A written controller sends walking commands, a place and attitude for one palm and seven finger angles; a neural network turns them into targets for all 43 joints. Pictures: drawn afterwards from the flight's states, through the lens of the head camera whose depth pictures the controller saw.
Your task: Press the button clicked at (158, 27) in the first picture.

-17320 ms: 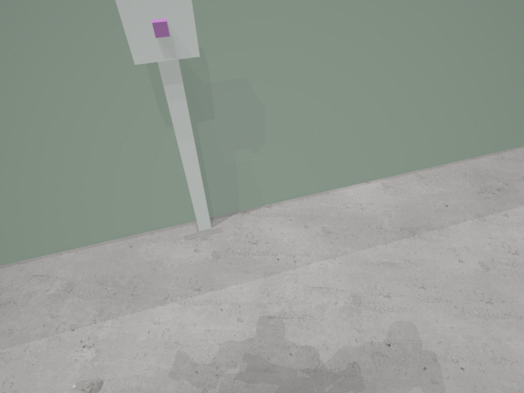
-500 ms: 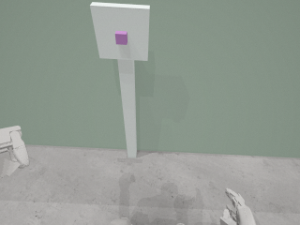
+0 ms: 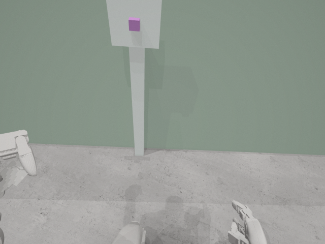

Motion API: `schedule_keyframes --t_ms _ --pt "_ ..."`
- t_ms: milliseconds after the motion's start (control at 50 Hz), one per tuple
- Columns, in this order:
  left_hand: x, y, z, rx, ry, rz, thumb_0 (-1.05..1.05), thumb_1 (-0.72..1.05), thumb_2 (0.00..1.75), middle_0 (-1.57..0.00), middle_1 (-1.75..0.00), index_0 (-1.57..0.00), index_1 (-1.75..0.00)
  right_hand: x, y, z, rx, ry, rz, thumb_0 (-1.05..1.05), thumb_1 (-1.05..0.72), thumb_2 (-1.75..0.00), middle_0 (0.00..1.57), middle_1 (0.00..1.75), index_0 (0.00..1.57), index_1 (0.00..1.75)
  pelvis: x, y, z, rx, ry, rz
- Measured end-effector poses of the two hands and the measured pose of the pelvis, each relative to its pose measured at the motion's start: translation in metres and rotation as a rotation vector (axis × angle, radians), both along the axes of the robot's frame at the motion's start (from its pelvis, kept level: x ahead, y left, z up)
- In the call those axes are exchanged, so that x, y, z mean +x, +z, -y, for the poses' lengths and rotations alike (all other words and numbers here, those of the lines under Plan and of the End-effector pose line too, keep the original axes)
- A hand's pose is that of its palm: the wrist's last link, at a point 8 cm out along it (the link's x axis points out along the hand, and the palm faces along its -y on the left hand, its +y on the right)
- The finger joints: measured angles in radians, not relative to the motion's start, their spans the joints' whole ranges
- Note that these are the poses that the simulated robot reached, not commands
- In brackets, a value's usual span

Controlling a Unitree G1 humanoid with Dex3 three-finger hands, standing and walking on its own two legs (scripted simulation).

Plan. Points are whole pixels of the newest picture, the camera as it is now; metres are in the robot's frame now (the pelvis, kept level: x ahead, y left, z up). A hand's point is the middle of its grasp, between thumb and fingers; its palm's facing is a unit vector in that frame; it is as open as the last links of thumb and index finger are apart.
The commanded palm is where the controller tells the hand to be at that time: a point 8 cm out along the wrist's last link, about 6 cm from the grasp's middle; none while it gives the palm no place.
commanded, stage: stop stepping back and stand still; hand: left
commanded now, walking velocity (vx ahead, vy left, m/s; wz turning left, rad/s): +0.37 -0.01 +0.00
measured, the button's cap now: (134, 23) +0.75 +0.20 +0.18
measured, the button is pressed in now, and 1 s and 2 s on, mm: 0 0 0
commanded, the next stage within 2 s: let the arm hang, fingers relaxed in 0.82 s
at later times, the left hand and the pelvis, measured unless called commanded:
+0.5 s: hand out of the picture +0.10 +0.25 +0.19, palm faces +0.44 -0.81 -0.39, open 3.1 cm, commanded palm +0.05 +0.28 +0.19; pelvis -0.08 +0.00 +0.02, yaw +0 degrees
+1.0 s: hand (11, 227) +0.12 +0.28 +0.09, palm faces +0.29 -0.83 -0.47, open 3.0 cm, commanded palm none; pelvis -0.09 +0.03 +0.01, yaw +4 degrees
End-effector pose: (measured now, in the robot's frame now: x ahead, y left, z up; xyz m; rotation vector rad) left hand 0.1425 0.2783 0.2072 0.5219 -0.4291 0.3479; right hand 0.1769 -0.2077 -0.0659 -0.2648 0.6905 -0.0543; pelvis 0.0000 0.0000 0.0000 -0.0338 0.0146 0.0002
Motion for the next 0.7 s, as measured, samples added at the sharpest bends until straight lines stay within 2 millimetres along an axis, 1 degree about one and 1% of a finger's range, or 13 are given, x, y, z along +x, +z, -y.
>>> schedule_keyframes --t_ms 60,100,140,180,220,260,320,360,420,460,540,620,700 --pt "-0.008 0.003 -0.004 -0.016 -0.016 -0.007 0.01 0.89 0.90 -1.31 -1.50 -1.31 -1.50 -0.024 0.007 0.003 -0.025 -0.045 -0.029 0.01 -0.90 -0.90 0.21 0.30 0.21 0.30 -0.007 0.008 -0.005 0.021 -0.003 -0.002" --pt "-0.012 -0.001 -0.012 -0.023 -0.011 -0.007 0.01 0.89 0.90 -1.31 -1.50 -1.31 -1.50 -0.037 0.010 0.007 -0.051 -0.073 0.004 0.01 -0.90 -0.90 0.21 0.30 0.21 0.30 -0.012 0.004 -0.011 0.001 0.001 -0.007" --pt "-0.015 -0.007 -0.019 -0.027 -0.002 -0.019 0.01 0.89 0.90 -1.31 -1.50 -1.31 -1.50 -0.050 0.012 0.011 -0.060 -0.107 0.020 0.01 -0.90 -0.90 0.21 0.30 0.21 0.30 -0.024 0.003 -0.014 0.013 0.017 0.004" --pt "-0.019 -0.010 -0.022 -0.040 0.004 -0.052 0.01 0.89 0.90 -1.31 -1.50 -1.31 -1.50 -0.065 0.017 0.012 -0.057 -0.124 0.023 0.01 -0.90 -0.90 0.21 0.30 0.21 0.30 -0.035 0.008 -0.013 0.028 0.006 0.020" --pt "-0.027 -0.008 -0.019 -0.040 0.001 -0.083 0.01 0.89 0.90 -1.31 -1.50 -1.31 -1.50 -0.079 0.023 0.012 -0.045 -0.133 0.031 0.01 -0.90 -0.90 0.20 0.30 0.21 0.30 -0.043 0.014 -0.011 0.023 0.001 0.029" --pt "-0.038 -0.004 -0.010 -0.029 -0.015 -0.106 0.02 0.89 0.90 -1.31 -1.50 -1.31 -1.50 -0.092 0.027 0.013 -0.029 -0.135 0.036 0.01 -0.90 -0.90 0.20 0.30 0.21 0.30 -0.050 0.018 -0.008 0.014 -0.004 0.032" --pt "-0.056 0.001 0.002 0.008 -0.028 -0.136 0.02 0.89 0.90 -1.31 -1.50 -1.31 -1.50 -0.106 0.026 0.018 -0.015 -0.133 0.027 0.01 -0.90 -0.90 0.21 0.30 0.21 0.30 -0.060 0.020 -0.002 0.021 -0.002 0.026" --pt "-0.068 0.001 0.006 0.033 -0.028 -0.143 0.01 0.89 0.90 -1.31 -1.50 -1.31 -1.50 -0.113 0.018 0.025 -0.018 -0.128 0.009 0.01 -0.90 -0.90 0.21 0.30 0.21 0.30 -0.070 0.016 0.002 0.031 -0.007 0.024" --pt "-0.082 0.005 0.005 0.024 -0.005 -0.105 0.01 0.89 0.90 -1.31 -1.50 -1.31 -1.50 -0.124 0.011 0.034 -0.037 -0.126 -0.034 0.01 -0.90 -0.90 0.21 0.30 0.21 0.30 -0.080 0.014 0.003 0.045 -0.015 0.034" --pt "-0.087 0.004 0.000 -0.009 0.028 -0.079 0.01 0.89 0.90 -1.31 -1.50 -1.31 -1.50 -0.132 0.010 0.039 -0.048 -0.137 -0.047 0.01 -0.90 -0.90 0.21 0.30 0.21 0.30 -0.081 0.016 0.003 0.052 -0.014 0.030" --pt "-0.090 -0.007 -0.007 -0.081 0.071 -0.066 0.01 0.89 0.90 -1.31 -1.50 -1.31 -1.50 -0.140 0.011 0.044 -0.079 -0.154 -0.031 0.01 -0.90 -0.90 0.21 0.30 0.21 0.30 -0.082 0.016 -0.002 0.053 0.003 0.026" --pt "-0.088 -0.015 -0.010 -0.083 0.052 -0.062 0.01 0.89 0.90 -1.31 -1.50 -1.31 -1.50 -0.140 0.007 0.040 -0.090 -0.157 0.003 0.01 -0.90 -0.90 0.20 0.30 0.21 0.30 -0.088 0.006 -0.010 0.044 0.018 0.038" --pt "-0.088 -0.009 -0.010 -0.001 0.052 -0.089 0.01 0.89 0.90 -1.31 -1.50 -1.31 -1.50 -0.137 0.001 0.025 -0.023 -0.149 0.015 0.01 -0.90 -0.90 0.20 0.30 0.20 0.30 -0.089 0.006 -0.007 0.050 0.025 0.047"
